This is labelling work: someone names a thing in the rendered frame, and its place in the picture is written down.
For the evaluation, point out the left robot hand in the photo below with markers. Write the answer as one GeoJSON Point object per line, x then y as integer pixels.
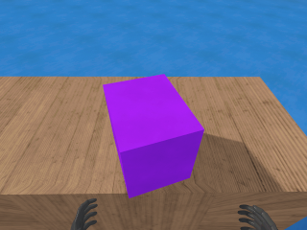
{"type": "Point", "coordinates": [82, 215]}

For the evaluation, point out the pedestal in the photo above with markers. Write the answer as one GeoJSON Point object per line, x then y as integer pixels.
{"type": "Point", "coordinates": [57, 150]}

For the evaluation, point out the right robot hand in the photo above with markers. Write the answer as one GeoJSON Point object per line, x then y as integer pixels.
{"type": "Point", "coordinates": [259, 218]}

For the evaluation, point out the carton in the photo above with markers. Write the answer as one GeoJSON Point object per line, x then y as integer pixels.
{"type": "Point", "coordinates": [156, 134]}

